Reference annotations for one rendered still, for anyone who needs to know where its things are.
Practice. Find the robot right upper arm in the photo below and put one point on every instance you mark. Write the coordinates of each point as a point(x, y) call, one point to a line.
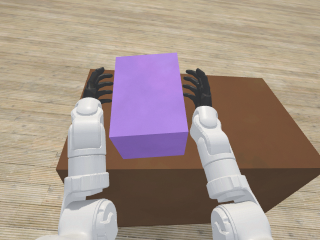
point(243, 220)

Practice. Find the carton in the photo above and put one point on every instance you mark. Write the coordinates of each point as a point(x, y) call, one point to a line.
point(148, 116)

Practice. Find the robot left upper arm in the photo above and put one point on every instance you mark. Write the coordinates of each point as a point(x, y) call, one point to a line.
point(94, 219)

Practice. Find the right robot hand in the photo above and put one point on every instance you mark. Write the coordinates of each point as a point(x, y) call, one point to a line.
point(202, 91)

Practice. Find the robot right forearm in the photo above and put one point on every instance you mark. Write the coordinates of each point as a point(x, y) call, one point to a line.
point(225, 182)

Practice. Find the pedestal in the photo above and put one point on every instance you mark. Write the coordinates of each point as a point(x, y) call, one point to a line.
point(270, 149)

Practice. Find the left robot hand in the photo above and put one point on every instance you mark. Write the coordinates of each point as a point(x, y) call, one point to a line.
point(93, 85)

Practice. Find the robot left forearm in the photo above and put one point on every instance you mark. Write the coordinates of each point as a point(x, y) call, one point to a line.
point(86, 150)

